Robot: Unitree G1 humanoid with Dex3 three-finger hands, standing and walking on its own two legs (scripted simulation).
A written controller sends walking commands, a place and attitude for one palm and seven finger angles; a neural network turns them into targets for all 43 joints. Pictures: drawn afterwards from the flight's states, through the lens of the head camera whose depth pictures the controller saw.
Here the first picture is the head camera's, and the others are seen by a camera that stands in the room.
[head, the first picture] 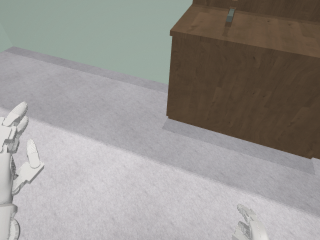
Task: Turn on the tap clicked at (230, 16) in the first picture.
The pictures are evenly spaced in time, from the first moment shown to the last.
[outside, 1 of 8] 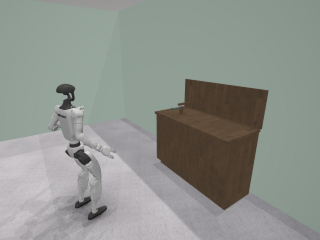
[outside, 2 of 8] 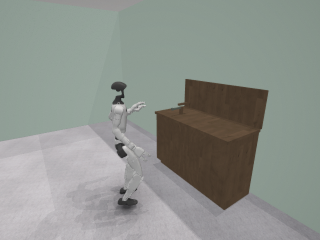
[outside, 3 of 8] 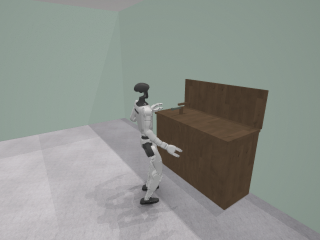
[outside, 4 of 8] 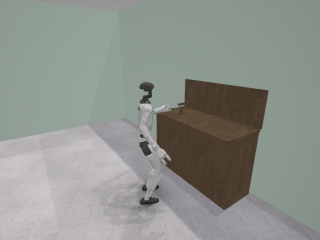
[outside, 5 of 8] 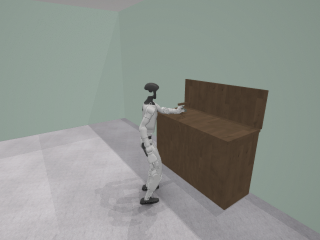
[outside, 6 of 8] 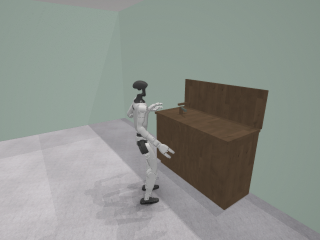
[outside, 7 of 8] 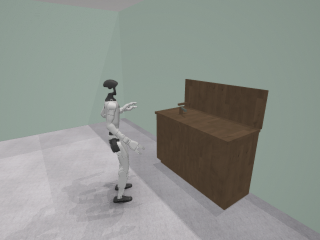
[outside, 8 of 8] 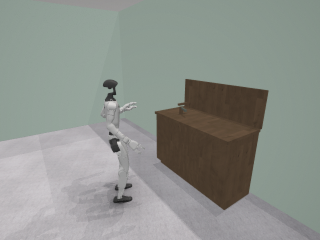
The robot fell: no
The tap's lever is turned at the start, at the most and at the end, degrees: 0 69 69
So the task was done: yes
